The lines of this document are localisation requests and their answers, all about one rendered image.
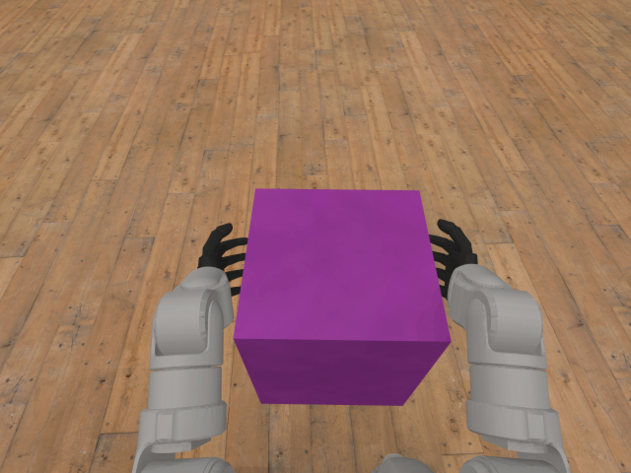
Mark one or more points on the robot right forearm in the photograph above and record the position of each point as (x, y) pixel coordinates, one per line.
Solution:
(509, 399)

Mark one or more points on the robot left hand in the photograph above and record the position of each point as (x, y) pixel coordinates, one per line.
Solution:
(213, 250)

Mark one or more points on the carton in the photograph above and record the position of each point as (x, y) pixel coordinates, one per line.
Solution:
(340, 302)

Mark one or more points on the robot right hand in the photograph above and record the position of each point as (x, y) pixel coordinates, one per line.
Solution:
(459, 250)

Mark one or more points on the robot right shin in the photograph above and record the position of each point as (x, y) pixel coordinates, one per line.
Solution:
(392, 455)

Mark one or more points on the robot left forearm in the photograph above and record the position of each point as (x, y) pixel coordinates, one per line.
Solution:
(185, 406)

